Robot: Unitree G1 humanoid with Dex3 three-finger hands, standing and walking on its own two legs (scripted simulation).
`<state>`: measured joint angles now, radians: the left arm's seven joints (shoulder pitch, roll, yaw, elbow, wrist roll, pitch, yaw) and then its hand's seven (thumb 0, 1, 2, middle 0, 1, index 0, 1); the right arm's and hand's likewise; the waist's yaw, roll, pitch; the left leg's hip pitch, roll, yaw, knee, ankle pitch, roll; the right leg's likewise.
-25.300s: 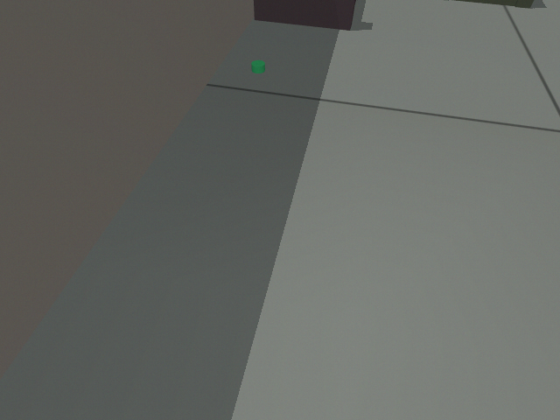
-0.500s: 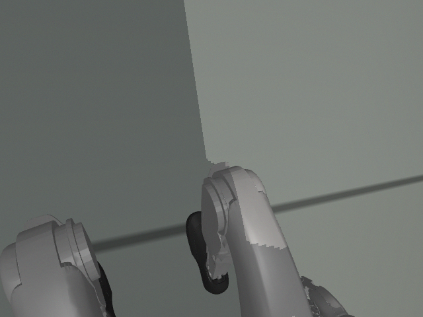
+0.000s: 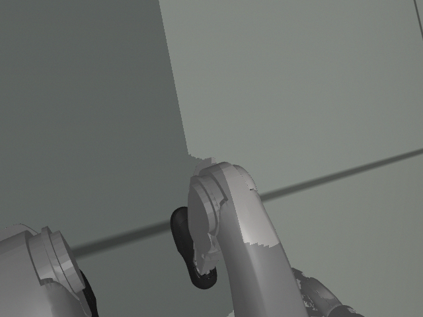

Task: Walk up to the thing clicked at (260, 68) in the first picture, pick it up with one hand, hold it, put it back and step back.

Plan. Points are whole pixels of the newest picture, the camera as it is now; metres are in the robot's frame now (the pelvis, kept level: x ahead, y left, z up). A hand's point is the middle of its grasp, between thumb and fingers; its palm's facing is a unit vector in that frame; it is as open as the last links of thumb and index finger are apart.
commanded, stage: rest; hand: left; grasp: from above
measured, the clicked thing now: out of the picture +0.47 +0.34 -0.26
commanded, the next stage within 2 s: open in 0.62 s
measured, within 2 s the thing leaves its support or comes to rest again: neither
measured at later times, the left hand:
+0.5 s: hand out of the picture +0.46 +0.32 -0.24, palm faces -0.45 -0.14 -0.88, open 11.5 cm
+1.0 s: hand out of the picture +0.46 +0.32 -0.25, palm faces -0.46 -0.13 -0.88, open 12.1 cm
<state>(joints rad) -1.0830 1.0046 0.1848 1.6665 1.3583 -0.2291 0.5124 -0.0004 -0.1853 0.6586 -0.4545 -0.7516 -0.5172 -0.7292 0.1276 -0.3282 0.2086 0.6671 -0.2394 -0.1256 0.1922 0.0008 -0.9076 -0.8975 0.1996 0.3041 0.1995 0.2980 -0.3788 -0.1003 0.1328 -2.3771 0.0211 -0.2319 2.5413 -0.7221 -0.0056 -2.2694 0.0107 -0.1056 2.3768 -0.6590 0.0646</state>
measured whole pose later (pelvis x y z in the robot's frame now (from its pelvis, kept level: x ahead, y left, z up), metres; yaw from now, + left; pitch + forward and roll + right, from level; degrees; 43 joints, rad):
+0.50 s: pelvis +0.00 +0.00 +0.00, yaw -1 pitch +29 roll -14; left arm -1.11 1.06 0.15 1.74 1.35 -0.23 0.57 0.00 -0.19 0.66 -0.46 -0.74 -0.52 -0.72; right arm 0.11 -0.34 0.28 0.65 -0.26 -0.18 0.22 0.00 -0.91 -0.90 0.20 0.30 0.20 0.30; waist -0.40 -0.13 0.16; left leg -2.37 0.03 -0.26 2.56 -0.73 0.00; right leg -2.25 0.02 -0.13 2.38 -0.65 0.07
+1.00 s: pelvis -0.01 +0.00 +0.00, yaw -2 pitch +28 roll -14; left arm -1.12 1.09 0.13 1.75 1.33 -0.25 0.56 0.00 -0.23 0.74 -0.32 -0.87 -0.37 -0.84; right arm 0.11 -0.36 0.31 0.63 -0.26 -0.20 0.22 0.00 -0.90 -0.90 0.20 0.30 0.20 0.30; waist -0.41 -0.15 0.19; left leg -2.36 0.03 -0.27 2.56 -0.72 0.00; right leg -2.24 0.03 -0.14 2.37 -0.64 0.08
